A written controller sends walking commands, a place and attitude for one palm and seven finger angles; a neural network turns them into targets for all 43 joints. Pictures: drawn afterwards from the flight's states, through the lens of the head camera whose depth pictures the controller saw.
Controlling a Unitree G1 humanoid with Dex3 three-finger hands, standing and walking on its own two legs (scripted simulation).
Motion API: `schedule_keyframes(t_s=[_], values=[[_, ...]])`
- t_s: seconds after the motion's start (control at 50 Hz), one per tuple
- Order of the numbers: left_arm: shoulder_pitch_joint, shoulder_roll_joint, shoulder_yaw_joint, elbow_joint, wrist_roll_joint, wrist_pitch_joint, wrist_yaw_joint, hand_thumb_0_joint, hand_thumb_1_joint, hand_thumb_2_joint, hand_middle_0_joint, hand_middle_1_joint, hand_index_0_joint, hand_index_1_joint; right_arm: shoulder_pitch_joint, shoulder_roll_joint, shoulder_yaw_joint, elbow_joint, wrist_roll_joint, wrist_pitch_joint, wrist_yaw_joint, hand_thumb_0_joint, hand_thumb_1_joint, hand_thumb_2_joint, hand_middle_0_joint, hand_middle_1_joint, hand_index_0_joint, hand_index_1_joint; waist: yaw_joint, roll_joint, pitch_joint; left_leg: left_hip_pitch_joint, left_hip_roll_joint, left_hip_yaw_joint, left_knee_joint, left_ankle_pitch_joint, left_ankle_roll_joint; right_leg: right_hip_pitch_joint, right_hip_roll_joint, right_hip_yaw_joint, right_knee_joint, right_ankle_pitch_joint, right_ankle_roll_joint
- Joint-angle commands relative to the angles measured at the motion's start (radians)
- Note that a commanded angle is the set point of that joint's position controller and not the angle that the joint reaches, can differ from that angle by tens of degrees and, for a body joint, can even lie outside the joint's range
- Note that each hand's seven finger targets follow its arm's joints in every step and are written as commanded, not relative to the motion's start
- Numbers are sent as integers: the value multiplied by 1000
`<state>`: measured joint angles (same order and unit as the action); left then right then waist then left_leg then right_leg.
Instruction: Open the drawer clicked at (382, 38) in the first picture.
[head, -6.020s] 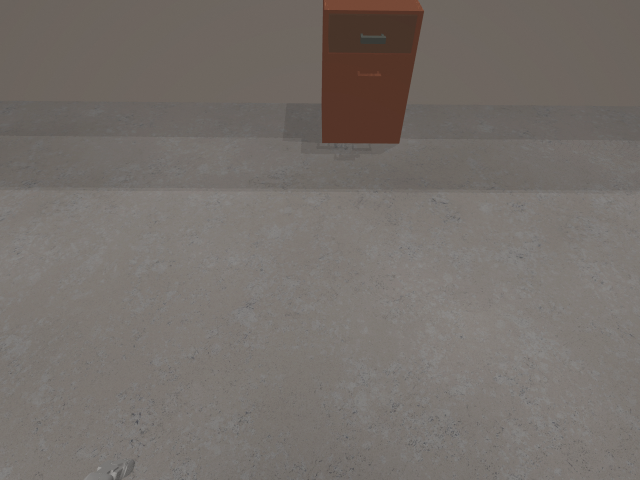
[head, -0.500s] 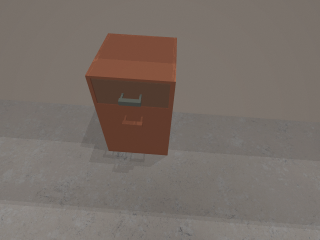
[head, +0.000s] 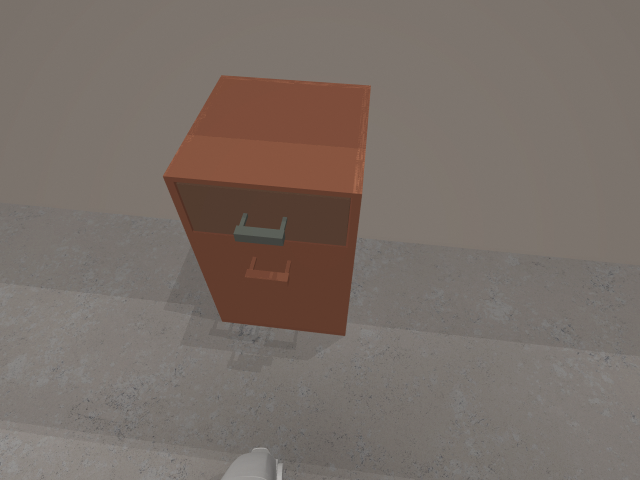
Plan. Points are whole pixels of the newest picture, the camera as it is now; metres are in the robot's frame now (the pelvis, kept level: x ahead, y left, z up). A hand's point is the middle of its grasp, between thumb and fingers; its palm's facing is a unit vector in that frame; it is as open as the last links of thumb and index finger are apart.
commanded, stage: take the last steps up to it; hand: left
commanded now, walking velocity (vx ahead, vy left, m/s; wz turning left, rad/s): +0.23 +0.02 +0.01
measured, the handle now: (262, 227) +0.65 +0.19 -0.20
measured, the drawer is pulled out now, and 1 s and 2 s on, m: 0.00 0.00 0.00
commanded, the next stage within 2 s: come to a stop and stand still in 0.18 s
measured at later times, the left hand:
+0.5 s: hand (196, 416) +0.23 +0.22 -0.17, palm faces +0.02 -0.98 -0.21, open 7.4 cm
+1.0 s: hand (169, 450) +0.18 +0.25 -0.19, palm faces +0.06 -0.98 -0.21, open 7.4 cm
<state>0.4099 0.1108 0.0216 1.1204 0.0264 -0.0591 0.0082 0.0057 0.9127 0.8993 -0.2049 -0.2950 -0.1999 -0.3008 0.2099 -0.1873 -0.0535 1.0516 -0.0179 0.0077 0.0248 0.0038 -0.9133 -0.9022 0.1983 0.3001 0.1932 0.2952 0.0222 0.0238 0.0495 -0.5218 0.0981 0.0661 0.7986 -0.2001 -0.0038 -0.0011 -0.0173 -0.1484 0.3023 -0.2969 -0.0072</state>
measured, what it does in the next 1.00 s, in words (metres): walks ahead: left foot, then right foot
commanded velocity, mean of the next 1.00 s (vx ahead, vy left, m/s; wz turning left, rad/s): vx -0.06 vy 0.02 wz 0.00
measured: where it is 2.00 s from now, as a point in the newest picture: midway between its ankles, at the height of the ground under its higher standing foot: outside the picture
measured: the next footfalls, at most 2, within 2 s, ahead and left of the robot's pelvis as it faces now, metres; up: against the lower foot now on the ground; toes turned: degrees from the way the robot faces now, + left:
left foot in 0.10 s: +0.17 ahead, +0.13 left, +0.00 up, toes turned +6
right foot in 0.56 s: +0.23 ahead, -0.09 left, +0.00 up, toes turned -6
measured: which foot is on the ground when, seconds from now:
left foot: up 0.00-0.08, down 0.10-0.58, up 0.60-0.96, down 0.98-1.00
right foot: down 0.00-0.12, up 0.14-0.54, down 0.56-0.98, up 1.00-1.00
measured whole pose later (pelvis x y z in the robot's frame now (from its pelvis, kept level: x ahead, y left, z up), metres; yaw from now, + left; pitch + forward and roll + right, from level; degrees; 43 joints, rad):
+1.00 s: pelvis +0.13 +0.06 -0.01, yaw -1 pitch +0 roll +0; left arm 0.19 0.19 0.06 1.02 0.02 0.05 0.03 0.01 0.90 0.90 -0.21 -0.30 -0.20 -0.30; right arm 0.18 -0.20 -0.05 1.00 -0.01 0.03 -0.02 0.00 -0.91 -0.90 0.20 0.30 0.19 0.30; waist 0.03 -0.03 0.06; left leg -0.19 0.01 0.02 0.53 -0.32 -0.01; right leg -0.37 -0.08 -0.05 0.57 -0.22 0.02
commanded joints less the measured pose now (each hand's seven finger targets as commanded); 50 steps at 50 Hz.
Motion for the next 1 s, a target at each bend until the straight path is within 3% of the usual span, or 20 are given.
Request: schedule_keyframes(t_s=[0.0, 0.04, 0.06, 0.08, 0.1, 0.12, 0.16, 0.24, 0.34, 0.48, 0.52, 0.56, 0.58, 0.62, 0.7, 0.84, 0.9, 0.92, 0.96, 0.98], values=[[42, 183, 38, -26, 2, -14, 16, 0, 900, 900, -200, -300, -200, -300, -69, -17, 3, -83, 1, -47, 7, 0, -900, -900, 200, 300, 200, 300, 3, -163, 57, 69, -27, 33, -147, -28, 30, -57, -257, 129, -40, 393, -127], [22, 179, 40, -22, -5, -8, 15, 0, 900, 900, -200, -300, -200, -300, 55, -42, -4, -42, -5, -56, -6, 0, -900, -900, 200, 300, 200, 300, -59, -123, 10, 286, -73, 63, -260, 33, 42, -119, -213, 80, 131, 465, -98], [25, 157, 36, -22, -7, -5, 13, 0, 900, 900, -200, -300, -200, -300, 190, -95, -15, -7, -10, -64, -15, 0, -900, -900, 200, 300, 200, 300, -110, -15, -70, 480, -45, 9, -303, 72, 59, -199, -163, 49, 336, 395, -73], [75, 104, 29, -37, -18, -1, 8, 0, 900, 900, -200, -300, -200, -300, 291, -198, -38, 11, -24, -72, -29, 0, -900, -900, 200, 300, 200, 300, -126, 204, -177, 684, 201, -302, -363, 165, 146, -412, -37, -22, 614, 32, -24], [60, 90, 22, -64, -17, -2, 8, 0, 900, 900, -200, -300, -200, -300, 341, -242, -43, 19, -6, -59, -38, 0, -900, -900, 200, 300, 200, 300, -127, 267, -215, 705, 326, -491, -490, 208, 216, -520, 22, 46, 840, -313, -20], [24, 101, 29, -74, -13, 2, 10, 0, 900, 900, -200, -300, -200, -300, 276, -230, -40, 0, -1, -50, -42, 0, -900, -900, 200, 300, 200, 300, -108, 149, -140, 605, 337, -458, -519, 109, 246, -556, -28, 105, 922, -298, -40], [-35, 96, 31, -57, -10, 12, 3, 0, 900, 900, -200, -300, -200, -300, 122, -121, -13, -31, 2, -60, -48, 0, -900, -900, 200, 300, 200, 300, -58, 91, -18, 398, 260, -318, -555, 106, 199, -560, -94, 135, 953, -140, -28], [11, 53, 32, -37, -1, 38, -1, 0, 900, 900, -200, -300, -200, -300, 89, -54, 4, -37, 1, -82, -54, 0, -900, -900, 200, 300, 200, 300, -6, 39, -41, 324, 173, -123, -574, 314, 170, -459, -95, 123, 823, -21, 8], [-38, 50, 16, -58, -9, 67, 17, 0, 900, 900, -200, -300, -200, -300, 60, -64, 20, -40, -1, -66, -66, 0, -900, -900, 200, 300, 200, 300, 5, 28, -49, 348, 169, -48, -496, 716, 161, -370, -72, 120, 547, 30, 36], [-126, 141, 36, -123, -6, 85, 27, 0, 900, 900, -200, -300, -200, -300, 74, -119, -14, -17, -2, -7, -72, 0, -900, -900, 200, 300, 200, 300, -8, 111, 22, 385, 183, -86, -377, 699, 129, -313, -45, 95, 309, 44, 15], [-110, 173, 45, -127, -3, 74, 26, 0, 900, 900, -200, -300, -200, -300, 79, -108, -21, -23, 2, 5, -68, 0, -900, -900, 200, 300, 200, 300, 4, 40, -6, 350, 114, -50, -276, 505, 71, -225, -77, 117, 179, 351, 12], [-91, 267, 59, -130, 2, 59, 32, 0, 900, 900, -200, -300, -200, -300, 129, -44, -20, -38, 13, 15, -58, 0, -900, -900, 200, 300, 200, 300, -13, -220, -90, 175, -87, 50, 8, -239, -20, -82, -358, 377, 166, 1089, -144], [-68, 272, 57, -130, -4, 58, 34, 0, 900, 900, -200, -300, -200, -300, 105, -43, -24, -45, 17, 26, -63, 0, -900, -900, 200, 300, 200, 300, 15, -197, -137, 170, -112, -20, 188, -452, -17, -73, -423, 379, 137, 1187, -225], [-141, 248, 59, -149, -6, 62, 43, 0, 900, 900, -200, -300, -200, -300, 72, -52, -28, -46, 14, 45, -62, 0, -900, -900, 200, 300, 200, 300, 5, -207, -141, 110, -105, -112, 367, -401, -24, -112, -373, 350, 115, 1002, -226], [-212, 233, 62, -186, -5, 65, 47, 0, 900, 900, -200, -300, -200, -300, 61, -58, -30, -51, 11, 52, -45, 0, -900, -900, 200, 300, 200, 300, -11, -155, -149, 79, -92, -109, 354, -275, -46, -106, -301, 263, 93, 748, -179], [-187, 263, 76, -173, 12, 71, 37, 0, 900, 900, -200, -300, -200, -300, 31, -48, -12, -76, 12, 31, -35, 0, -900, -900, 200, 300, 200, 300, 18, -230, -132, 189, -89, -49, -52, -274, -41, -117, -277, 304, 36, 394, -173], [-216, 256, 73, -163, 2, 81, 31, 0, 900, 900, -200, -300, -200, -300, 126, -40, -3, -43, 12, 14, -40, 0, -900, -900, 200, 300, 200, 300, -32, -199, -128, 390, -104, -10, -359, -62, -29, -232, -217, 260, 88, 217, -96], [-217, 226, 63, -161, -8, 86, 28, 0, 900, 900, -200, -300, -200, -300, 142, -61, -3, -33, 11, 6, -41, 0, -900, -900, 200, 300, 200, 300, -38, -124, -117, 451, -73, -37, -432, -15, -20, -296, -165, 226, 137, 105, -56], [-216, 137, 42, -178, -15, 99, 20, 0, 900, 900, -200, -300, -200, -300, 75, -174, -17, -85, -1, 3, -47, 0, -900, -900, 200, 300, 200, 300, -23, 230, -19, 261, 203, -347, -619, -80, 79, -378, -25, 94, 338, -139, 25], [-231, 142, 43, -175, -10, 100, 21, 0, 900, 900, -200, -300, -200, -300, 16, -174, -8, -103, -9, 7, -49, 0, -900, -900, 200, 300, 200, 300, -13, 187, 28, 130, 221, -359, -652, -150, 132, -336, -26, 135, 425, -156, 18]])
